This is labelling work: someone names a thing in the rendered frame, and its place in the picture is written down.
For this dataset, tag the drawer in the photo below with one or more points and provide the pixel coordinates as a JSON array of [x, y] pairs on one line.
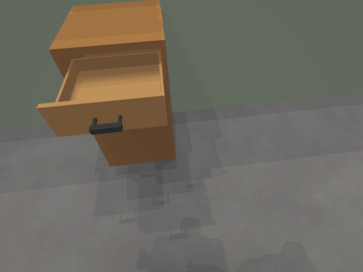
[[105, 87]]

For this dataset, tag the handle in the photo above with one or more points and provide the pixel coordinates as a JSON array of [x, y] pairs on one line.
[[106, 128]]

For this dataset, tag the cabinet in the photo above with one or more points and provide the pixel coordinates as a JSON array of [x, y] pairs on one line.
[[110, 29]]

